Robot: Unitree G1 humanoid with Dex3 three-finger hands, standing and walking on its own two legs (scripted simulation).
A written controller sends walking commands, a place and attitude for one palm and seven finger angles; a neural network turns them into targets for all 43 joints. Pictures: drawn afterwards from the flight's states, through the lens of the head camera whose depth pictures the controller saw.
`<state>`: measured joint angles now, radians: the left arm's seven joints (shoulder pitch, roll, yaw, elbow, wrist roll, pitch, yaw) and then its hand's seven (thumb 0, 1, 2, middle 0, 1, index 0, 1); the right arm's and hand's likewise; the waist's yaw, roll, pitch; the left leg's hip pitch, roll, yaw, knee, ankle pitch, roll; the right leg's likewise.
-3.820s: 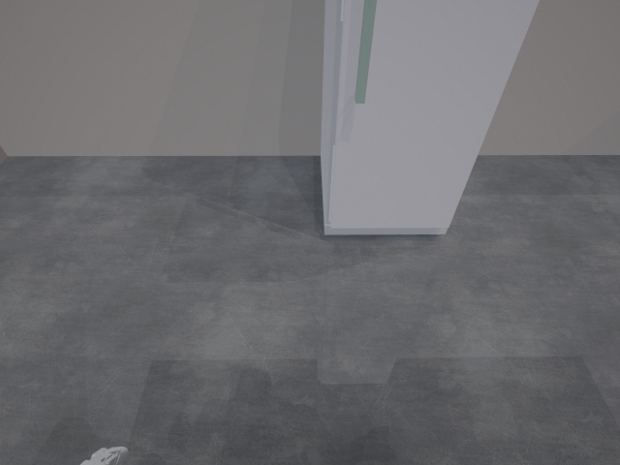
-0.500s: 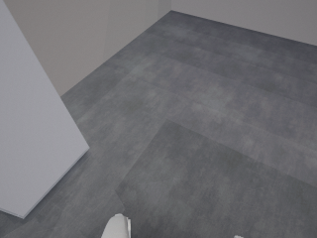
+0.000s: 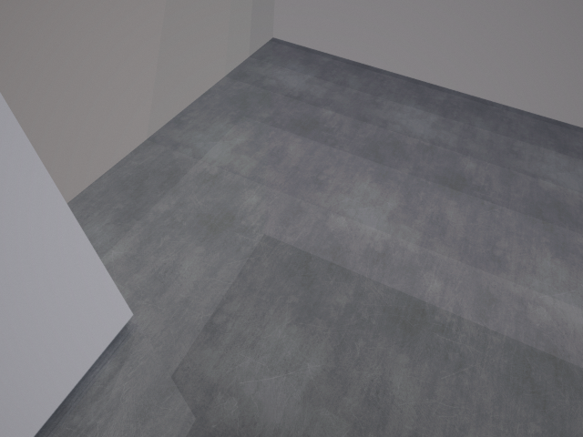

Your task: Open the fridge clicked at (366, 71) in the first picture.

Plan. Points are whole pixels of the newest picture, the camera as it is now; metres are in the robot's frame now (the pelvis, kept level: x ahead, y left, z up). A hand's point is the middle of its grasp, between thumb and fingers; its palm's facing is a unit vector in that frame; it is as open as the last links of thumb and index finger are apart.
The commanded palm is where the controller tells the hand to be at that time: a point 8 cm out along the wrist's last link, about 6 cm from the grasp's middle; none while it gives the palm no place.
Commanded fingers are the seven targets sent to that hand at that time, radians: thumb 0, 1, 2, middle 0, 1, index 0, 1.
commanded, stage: turn to face it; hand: left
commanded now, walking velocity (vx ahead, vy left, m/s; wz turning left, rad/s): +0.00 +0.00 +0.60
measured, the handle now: out of the picture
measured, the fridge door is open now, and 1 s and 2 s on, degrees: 0 0 0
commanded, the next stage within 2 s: take the last steps up to it in 1.86 s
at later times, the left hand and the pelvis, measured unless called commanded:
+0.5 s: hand out of the picture +0.00 +0.17 -0.15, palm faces +0.30 -0.92 -0.26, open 7.4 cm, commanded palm none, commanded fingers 0.00 0.90 0.90 -0.20 -0.30 -0.20 -0.30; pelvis -0.03 -0.04 +0.00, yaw +17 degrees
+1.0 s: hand out of the picture -0.10 +0.25 -0.16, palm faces +0.57 -0.77 -0.29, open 7.4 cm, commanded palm none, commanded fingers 0.00 0.90 0.90 -0.20 -0.30 -0.20 -0.30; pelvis -0.05 +0.01 -0.01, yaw +34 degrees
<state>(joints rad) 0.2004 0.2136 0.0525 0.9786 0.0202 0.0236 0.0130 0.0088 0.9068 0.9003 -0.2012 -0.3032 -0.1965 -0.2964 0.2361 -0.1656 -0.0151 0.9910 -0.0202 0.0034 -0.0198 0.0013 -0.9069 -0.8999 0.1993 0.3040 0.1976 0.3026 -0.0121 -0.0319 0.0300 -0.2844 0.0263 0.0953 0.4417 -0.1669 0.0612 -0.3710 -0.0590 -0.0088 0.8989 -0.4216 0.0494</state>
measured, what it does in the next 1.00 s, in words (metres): steps on the spot, turning left: right foot, then left foot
